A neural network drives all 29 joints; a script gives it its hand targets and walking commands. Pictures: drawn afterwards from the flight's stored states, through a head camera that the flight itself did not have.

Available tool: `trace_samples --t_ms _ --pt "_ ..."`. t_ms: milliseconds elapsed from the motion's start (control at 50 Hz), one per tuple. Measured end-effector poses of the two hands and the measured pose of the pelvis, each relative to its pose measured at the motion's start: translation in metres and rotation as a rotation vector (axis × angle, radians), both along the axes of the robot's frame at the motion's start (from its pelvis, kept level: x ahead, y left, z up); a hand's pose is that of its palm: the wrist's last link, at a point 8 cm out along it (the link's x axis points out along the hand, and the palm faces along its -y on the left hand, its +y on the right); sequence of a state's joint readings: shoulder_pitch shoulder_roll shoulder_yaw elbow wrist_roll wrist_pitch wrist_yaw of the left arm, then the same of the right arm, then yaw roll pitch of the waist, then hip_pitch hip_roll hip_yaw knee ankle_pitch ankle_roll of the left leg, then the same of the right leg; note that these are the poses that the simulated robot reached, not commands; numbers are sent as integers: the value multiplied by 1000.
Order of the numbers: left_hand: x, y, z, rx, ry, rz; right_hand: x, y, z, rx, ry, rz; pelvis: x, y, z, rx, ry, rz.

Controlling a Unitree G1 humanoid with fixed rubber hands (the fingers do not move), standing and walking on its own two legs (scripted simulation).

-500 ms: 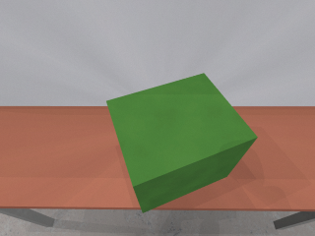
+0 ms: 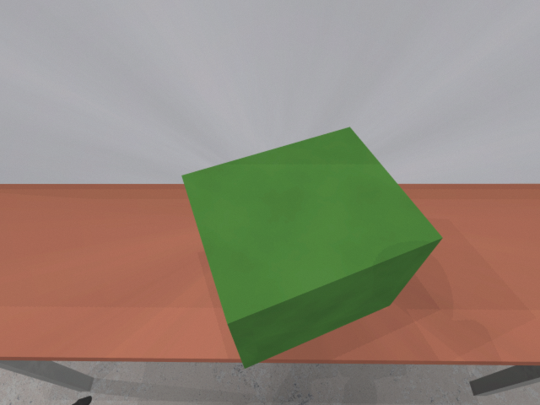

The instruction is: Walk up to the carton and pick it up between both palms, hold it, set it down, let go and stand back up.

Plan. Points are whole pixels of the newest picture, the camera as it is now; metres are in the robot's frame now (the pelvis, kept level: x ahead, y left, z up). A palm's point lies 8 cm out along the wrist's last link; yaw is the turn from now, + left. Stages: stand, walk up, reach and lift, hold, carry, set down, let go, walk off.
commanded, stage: reach and lift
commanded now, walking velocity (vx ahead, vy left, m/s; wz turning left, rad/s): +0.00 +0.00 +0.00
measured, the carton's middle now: (297, 247) +0.34 -0.03 +0.00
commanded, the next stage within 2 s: none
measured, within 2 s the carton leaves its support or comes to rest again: neither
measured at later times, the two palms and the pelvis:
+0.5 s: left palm (101, 402) +0.14 +0.26 -0.07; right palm out of the picture +0.12 -0.33 -0.11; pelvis -0.01 -0.03 -0.01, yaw -1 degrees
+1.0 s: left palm out of the picture +0.11 +0.23 -0.05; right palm out of the picture +0.10 -0.33 -0.06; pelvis -0.07 -0.04 -0.01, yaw +0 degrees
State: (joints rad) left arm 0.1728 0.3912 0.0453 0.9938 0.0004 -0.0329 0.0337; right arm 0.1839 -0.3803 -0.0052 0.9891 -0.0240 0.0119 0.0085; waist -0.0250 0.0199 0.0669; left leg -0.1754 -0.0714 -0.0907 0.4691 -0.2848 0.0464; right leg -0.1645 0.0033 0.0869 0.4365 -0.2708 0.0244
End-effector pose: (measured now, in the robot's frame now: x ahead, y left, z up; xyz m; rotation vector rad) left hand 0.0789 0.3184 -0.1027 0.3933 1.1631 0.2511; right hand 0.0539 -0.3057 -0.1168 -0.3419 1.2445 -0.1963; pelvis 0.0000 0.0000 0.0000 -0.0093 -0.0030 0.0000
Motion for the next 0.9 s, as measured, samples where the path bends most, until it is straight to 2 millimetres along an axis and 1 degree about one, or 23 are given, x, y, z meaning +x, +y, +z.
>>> trace_samples --t_ms 60,100,120,160,200,220,280,340,360,460,560,640,800,900 --pt "0 0 0 0 -2 0 0 0 0 0 -2 0 0 0 0 0 0 0" --pt "7 -2 -1 5 38 11 7 0 -2 1 -28 47 -4 0 -2 0 -11 -2" --pt "15 -4 -1 7 57 15 14 -1 -3 10 -46 67 -7 -1 -4 0 -24 -3" --pt "39 -10 0 8 61 6 29 -2 -6 23 -85 96 -14 -3 -7 3 -45 -8" --pt "70 -21 7 7 11 -21 44 -3 -7 35 -125 113 -18 -5 -9 6 -56 -8" --pt "78 -24 11 10 12 -21 52 -4 -8 40 -146 124 -18 -7 -10 8 -57 -8" --pt "73 -29 14 23 57 -9 67 -5 -5 59 -202 147 -16 -12 -10 10 -54 -10" --pt "70 -39 21 21 26 -30 78 -10 1 75 -257 135 -12 -18 -9 11 -49 -14" --pt "68 -43 23 19 11 -35 78 -11 1 87 -260 138 -12 -20 -9 11 -48 -16" --pt "63 -58 32 14 -61 -54 70 -20 5 118 -306 120 -12 -30 -8 13 -45 -20" --pt "58 -63 34 9 -136 -54 62 -27 11 99 -351 135 -22 -37 -9 10 -57 -5" --pt "54 -64 37 1 -190 -68 55 -28 18 95 -390 128 -34 -37 -8 9 -72 -5" --pt "45 -68 48 -7 -306 -71 40 -27 40 105 -480 95 -54 -35 -5 6 -86 -4" --pt "37 -74 52 -5 -350 -50 39 -24 49 152 -522 98 -63 -35 -5 7 -96 -4"
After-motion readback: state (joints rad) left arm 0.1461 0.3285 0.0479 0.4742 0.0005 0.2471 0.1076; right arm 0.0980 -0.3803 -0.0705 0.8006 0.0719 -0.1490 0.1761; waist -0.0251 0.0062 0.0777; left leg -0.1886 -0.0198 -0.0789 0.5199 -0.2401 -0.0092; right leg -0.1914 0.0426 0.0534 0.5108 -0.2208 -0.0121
